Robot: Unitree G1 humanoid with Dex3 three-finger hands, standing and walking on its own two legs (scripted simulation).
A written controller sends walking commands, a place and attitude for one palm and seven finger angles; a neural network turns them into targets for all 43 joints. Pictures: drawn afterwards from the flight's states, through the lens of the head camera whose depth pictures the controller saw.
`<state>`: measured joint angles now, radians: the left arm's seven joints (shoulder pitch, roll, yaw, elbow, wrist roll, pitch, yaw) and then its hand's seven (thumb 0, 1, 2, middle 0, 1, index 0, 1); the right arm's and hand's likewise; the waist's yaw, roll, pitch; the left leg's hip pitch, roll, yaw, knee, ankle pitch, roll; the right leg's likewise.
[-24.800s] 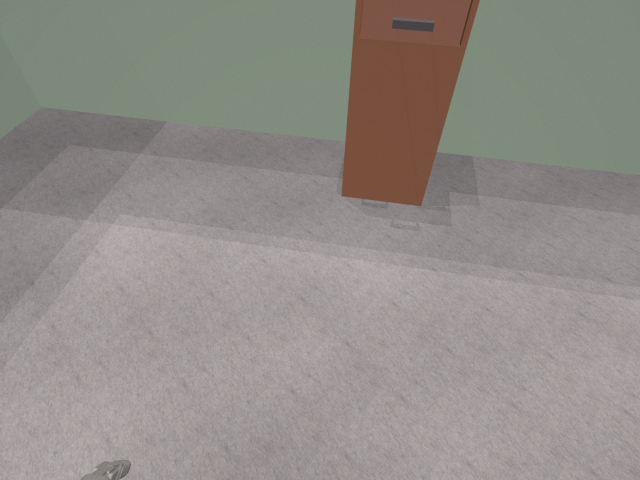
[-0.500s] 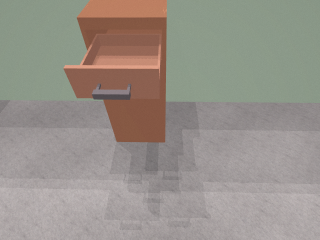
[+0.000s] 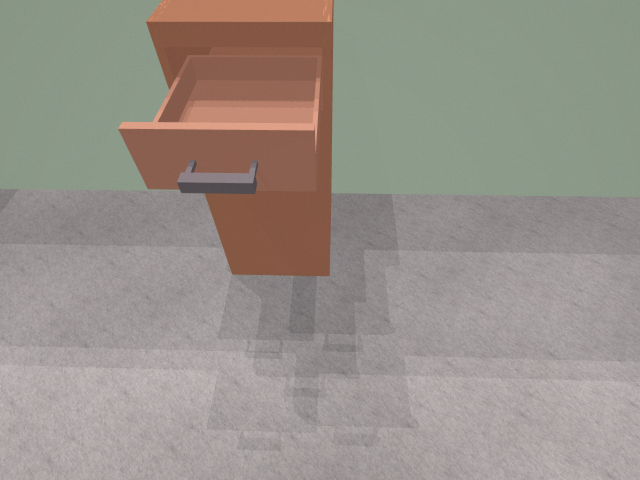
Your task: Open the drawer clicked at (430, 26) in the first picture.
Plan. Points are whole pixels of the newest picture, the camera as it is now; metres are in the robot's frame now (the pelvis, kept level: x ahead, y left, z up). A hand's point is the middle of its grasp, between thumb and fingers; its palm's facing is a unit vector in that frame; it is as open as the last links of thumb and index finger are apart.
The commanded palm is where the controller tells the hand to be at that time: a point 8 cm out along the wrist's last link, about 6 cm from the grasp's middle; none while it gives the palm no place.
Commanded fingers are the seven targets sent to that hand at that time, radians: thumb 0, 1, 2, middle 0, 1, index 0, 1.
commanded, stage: look to check the result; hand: left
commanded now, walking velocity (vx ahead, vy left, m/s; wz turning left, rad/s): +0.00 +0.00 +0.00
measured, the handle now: (220, 174) +0.58 +0.21 +0.02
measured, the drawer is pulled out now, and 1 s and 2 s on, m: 0.29 0.29 0.29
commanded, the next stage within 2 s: stand and wait in 0.22 s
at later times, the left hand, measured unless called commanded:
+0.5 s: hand out of the picture +0.09 +0.24 -0.16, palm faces -0.04 -0.94 -0.34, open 7.4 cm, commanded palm none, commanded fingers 0.00 0.90 0.90 -0.20 -0.30 -0.20 -0.30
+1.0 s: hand out of the picture +0.11 +0.25 -0.16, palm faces -0.05 -0.94 -0.34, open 7.4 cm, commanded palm none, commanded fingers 0.00 0.90 0.90 -0.20 -0.30 -0.20 -0.30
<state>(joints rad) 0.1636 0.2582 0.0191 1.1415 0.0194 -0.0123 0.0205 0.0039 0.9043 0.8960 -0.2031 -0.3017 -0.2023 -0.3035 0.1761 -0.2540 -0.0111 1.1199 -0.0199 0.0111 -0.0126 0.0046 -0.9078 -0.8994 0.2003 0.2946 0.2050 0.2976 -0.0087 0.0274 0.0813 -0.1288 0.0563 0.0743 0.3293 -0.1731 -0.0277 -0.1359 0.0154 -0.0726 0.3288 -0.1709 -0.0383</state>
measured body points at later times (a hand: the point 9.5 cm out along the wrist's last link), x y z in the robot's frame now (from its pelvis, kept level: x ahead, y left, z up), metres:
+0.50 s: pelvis +0.01 +0.00 +0.00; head +0.04 -0.01 +0.45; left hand +0.09 +0.29 -0.13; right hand +0.07 -0.28 -0.14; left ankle +0.00 +0.14 -0.75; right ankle +0.01 -0.09 -0.75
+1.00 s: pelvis +0.02 +0.01 +0.00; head +0.06 +0.01 +0.45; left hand +0.11 +0.30 -0.13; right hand +0.10 -0.29 -0.14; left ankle +0.00 +0.14 -0.75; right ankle +0.01 -0.09 -0.75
